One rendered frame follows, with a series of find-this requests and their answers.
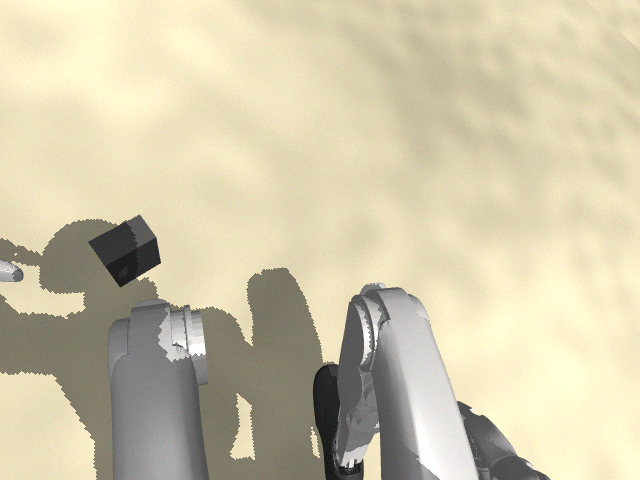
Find left robot hand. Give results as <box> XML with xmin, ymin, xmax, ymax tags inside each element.
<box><xmin>0</xmin><ymin>259</ymin><xmax>23</xmax><ymax>282</ymax></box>

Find right robot hand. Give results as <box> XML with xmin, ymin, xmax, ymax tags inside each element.
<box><xmin>457</xmin><ymin>401</ymin><xmax>518</xmax><ymax>480</ymax></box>

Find right robot foot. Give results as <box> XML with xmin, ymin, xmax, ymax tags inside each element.
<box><xmin>313</xmin><ymin>364</ymin><xmax>364</xmax><ymax>480</ymax></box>

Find carton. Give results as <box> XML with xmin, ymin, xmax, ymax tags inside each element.
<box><xmin>88</xmin><ymin>215</ymin><xmax>161</xmax><ymax>287</ymax></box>

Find right robot arm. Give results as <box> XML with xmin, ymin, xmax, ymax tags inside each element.
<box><xmin>489</xmin><ymin>456</ymin><xmax>551</xmax><ymax>480</ymax></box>

